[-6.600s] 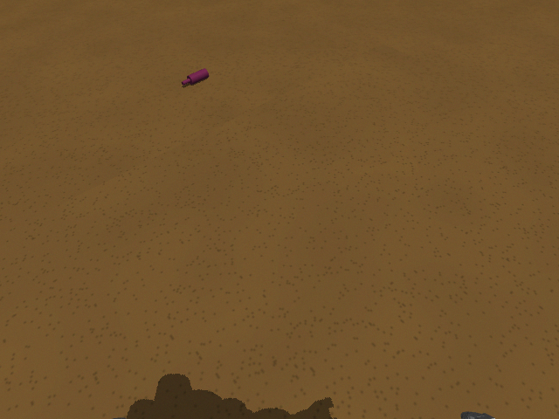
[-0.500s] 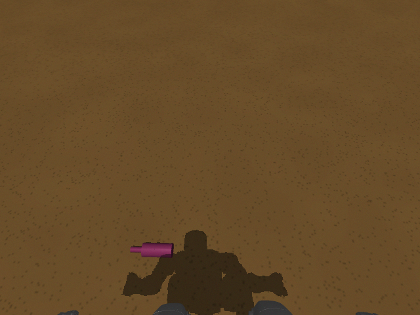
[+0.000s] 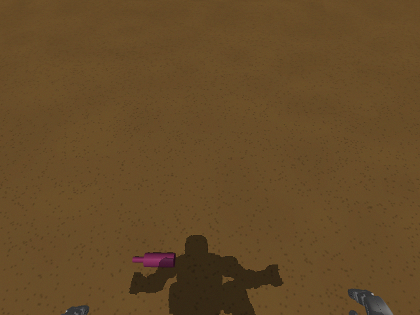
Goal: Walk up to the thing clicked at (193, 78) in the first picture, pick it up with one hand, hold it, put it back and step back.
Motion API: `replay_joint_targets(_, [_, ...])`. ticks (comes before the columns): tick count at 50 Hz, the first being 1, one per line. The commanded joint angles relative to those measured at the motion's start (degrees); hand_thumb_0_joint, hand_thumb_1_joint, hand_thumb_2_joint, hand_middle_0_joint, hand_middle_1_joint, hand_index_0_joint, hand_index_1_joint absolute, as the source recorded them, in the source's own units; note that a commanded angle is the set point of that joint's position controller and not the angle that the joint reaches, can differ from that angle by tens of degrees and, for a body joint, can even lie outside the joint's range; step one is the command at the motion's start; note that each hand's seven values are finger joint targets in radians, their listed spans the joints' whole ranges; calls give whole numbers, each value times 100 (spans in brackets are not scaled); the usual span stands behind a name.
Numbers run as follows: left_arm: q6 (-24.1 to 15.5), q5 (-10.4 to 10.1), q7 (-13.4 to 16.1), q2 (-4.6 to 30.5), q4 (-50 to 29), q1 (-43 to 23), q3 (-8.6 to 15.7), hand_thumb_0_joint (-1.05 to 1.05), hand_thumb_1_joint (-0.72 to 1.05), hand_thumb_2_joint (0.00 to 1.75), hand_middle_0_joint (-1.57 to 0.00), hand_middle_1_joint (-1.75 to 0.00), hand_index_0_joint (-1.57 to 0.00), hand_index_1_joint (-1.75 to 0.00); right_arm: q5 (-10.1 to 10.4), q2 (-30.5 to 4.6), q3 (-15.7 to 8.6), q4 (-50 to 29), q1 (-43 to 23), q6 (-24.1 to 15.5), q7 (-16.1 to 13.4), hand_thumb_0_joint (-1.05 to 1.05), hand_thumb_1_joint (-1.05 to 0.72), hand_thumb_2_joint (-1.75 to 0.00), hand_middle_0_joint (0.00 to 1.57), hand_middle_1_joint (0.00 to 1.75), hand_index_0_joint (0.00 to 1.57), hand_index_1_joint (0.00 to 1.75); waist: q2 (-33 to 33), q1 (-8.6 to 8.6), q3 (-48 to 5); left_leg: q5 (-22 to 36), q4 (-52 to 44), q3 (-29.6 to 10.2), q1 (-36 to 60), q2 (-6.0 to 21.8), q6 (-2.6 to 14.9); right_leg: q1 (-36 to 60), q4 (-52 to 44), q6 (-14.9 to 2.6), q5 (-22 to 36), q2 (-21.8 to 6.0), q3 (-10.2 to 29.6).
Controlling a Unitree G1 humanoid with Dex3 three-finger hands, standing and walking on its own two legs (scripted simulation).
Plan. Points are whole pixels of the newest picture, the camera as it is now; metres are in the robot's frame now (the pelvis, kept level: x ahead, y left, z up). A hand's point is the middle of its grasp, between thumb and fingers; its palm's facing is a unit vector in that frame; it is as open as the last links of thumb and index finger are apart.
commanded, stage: walk up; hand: left
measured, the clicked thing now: (153, 259) +0.42 +0.30 -0.75
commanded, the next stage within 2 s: stand in 0.66 s
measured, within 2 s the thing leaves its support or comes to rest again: neither
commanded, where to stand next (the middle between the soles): +0.03 +0.04 m, yaw +0 degrees
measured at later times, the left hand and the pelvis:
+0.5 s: hand out of the picture +0.10 +0.25 -0.15, palm faces -0.05 -0.93 -0.36, open 7.4 cm; pelvis +0.01 +0.00 +0.00, yaw -1 degrees
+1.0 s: hand out of the picture +0.09 +0.24 -0.15, palm faces -0.04 -0.94 -0.34, open 7.4 cm; pelvis +0.01 -0.01 +0.01, yaw +0 degrees
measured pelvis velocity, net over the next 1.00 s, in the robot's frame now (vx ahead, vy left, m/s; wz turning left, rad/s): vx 0.01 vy -0.01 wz -0.01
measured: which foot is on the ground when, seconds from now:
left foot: down 0.00-1.00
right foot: down 0.00-1.00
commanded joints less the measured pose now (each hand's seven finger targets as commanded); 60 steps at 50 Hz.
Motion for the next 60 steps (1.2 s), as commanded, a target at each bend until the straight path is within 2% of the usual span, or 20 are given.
replay_joint_targets(1, [-84, -8, 76, 1216, -267, -266, 255, 0, 90, 90, -20, -30, -20, -30, -2, -1236, -240, -271, -239, -114, -55, 0, -90, -90, 20, 30, 20, 30, -2, -46, -717, 936, -566, -366, 288, 536, 288, 273, -422, -323, 1042, -434, 277])
replay_joint_targets(4, [-82, -2, 67, 1217, -258, -275, 266, 0, 90, 90, -20, -30, -20, -30, 4, -1196, -231, -274, -204, -113, -49, 0, -90, -90, 20, 30, 20, 30, -111, -40, -702, 981, -555, -329, 367, 502, 266, 258, -505, -308, 993, -445, 317])
replay_joint_targets(9, [-53, 11, 62, 1206, -297, -361, 286, 0, 90, 90, -20, -30, -20, -30, -26, -1214, -223, -247, -147, -110, -44, 0, -90, -90, 20, 30, 20, 30, 13, -55, -556, 623, -780, -379, 184, 498, 236, 279, -572, -288, 722, -396, 303])
replay_joint_targets(12, [-50, 13, 60, 1195, -286, -264, 301, 0, 90, 90, -20, -30, -20, -30, -22, -1200, -217, -251, -124, -123, -48, 0, -90, -90, 20, 30, 20, 30, -12, -18, -637, 780, -753, -373, 276, 519, 248, 327, -564, -299, 780, -379, 287])
replay_joint_targets(17, [-55, 26, 66, 1183, -333, -319, 320, 0, 90, 90, -20, -30, -20, -30, -23, -1187, -218, -254, 46, -123, -54, 0, -90, -90, 20, 30, 20, 30, -42, -75, -731, 960, -668, -314, 332, 504, 236, 432, -561, -314, 1013, -419, 314])
replay_joint_targets(31, [-28, 38, 74, 1137, -392, -352, 334, 0, 90, 90, -20, -30, -20, -30, -33, -1152, -235, -302, 155, -99, -66, 0, -90, -90, 20, 30, 20, 30, -19, -105, -602, 867, -723, -302, 285, 489, 218, 360, -528, -319, 1031, -375, 321])
replay_joint_targets(32, [-27, 38, 73, 1127, -407, -318, 342, 0, 90, 90, -20, -30, -20, -30, -44, -1151, -243, -304, 174, -104, -70, 0, -90, -90, 20, 30, 20, 30, -23, -98, -628, 908, -725, -298, 302, 511, 228, 386, -522, -324, 1017, -371, 302])
replay_joint_targets(33, [11, -5, 55, 1082, -381, -265, 321, 0, 90, 90, -20, -30, -20, -30, -61, -1057, -198, -356, 62, -142, -85, 0, -90, -90, 20, 30, 20, 30, -189, -93, -558, 1196, -815, -432, 303, 610, 171, 337, -546, -288, 1135, -350, 291])
replay_joint_targets(37, [23, -7, 35, 1096, -419, -211, 337, 0, 90, 90, -20, -30, -20, -30, -77, -1149, -217, -349, 99, -205, -107, 0, -90, -90, 20, 30, 20, 30, -33, -94, -688, 1490, -784, -374, 462, 620, 140, 448, -584, -295, 1303, -385, 333])
replay_joint_targets(41, [28, 9, 28, 1092, -443, -222, 332, 0, 90, 90, -20, -30, -20, -30, -63, -1130, -204, -343, 108, -208, -115, 0, -90, -90, 20, 30, 20, 30, 76, -109, -623, 1193, -846, -366, 354, 609, 127, 526, -679, -292, 1191, -400, 352])
replay_joint_targets(43, [30, 9, 23, 1123, -438, -221, 331, 0, 90, 90, -20, -30, -20, -30, -58, -1075, -193, -359, 53, -198, -107, 0, -90, -90, 20, 30, 20, 30, 55, -103, -567, 985, -888, -371, 346, 596, 109, 448, -720, -294, 957, -384, 344])
replay_joint_targets(47, [31, 11, 14, 1121, -449, -228, 336, 0, 90, 90, -20, -30, -20, -30, -62, -1122, -207, -344, 74, -206, -110, 0, -90, -90, 20, 30, 20, 30, 58, -111, -580, 921, -882, -351, 342, 599, 114, 483, -748, -316, 960, -400, 376])
replay_joint_targets(52, [10, 21, 15, 1115, -452, -147, 327, 0, 90, 90, -20, -30, -20, -30, -57, -1097, -207, -344, 127, -208, -109, 0, -90, -90, 20, 30, 20, 30, -37, -121, -668, 1138, -813, -345, 462, 618, 132, 503, -747, -316, 1283, -430, 377])
replay_joint_targets(60, [20, 9, 14, 1131, -461, -96, 317, 0, 90, 90, -20, -30, -20, -30, -62, -1105, -196, -335, 133, -200, -105, 0, -90, -90, 20, 30, 20, 30, -24, -92, -618, 988, -850, -353, 511, 633, 122, 400, -779, -343, 1010, -411, 367])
